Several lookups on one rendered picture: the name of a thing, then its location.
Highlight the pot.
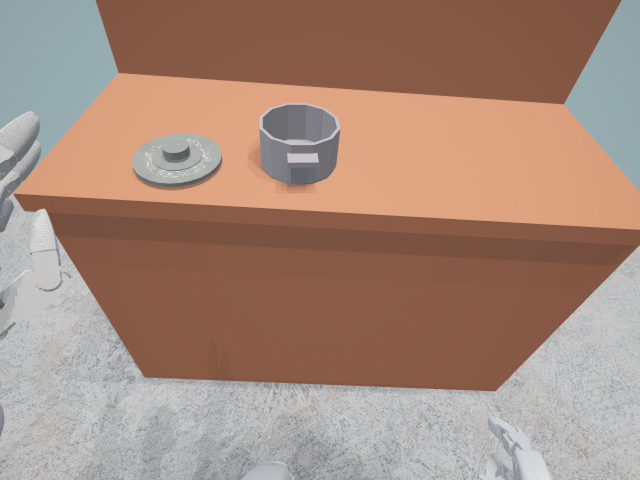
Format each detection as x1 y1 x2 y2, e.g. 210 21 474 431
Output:
259 103 340 185

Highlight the robot left hand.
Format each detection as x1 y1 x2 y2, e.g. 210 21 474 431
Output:
0 111 72 342

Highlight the table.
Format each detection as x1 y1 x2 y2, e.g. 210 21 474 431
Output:
13 0 640 391

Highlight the robot right hand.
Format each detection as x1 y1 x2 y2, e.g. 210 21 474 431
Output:
479 416 553 480

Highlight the left robot shin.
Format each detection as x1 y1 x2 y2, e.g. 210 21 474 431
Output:
270 461 288 470

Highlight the knob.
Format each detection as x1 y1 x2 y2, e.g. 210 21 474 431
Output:
162 139 190 160

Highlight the lid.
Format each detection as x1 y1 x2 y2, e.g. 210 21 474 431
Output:
132 134 222 187

